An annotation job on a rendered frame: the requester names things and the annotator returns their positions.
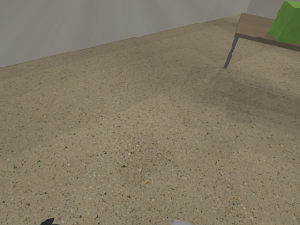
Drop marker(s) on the carton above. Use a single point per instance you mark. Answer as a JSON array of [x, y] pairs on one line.
[[286, 26]]

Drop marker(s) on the table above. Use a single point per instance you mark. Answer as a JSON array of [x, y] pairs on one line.
[[256, 28]]

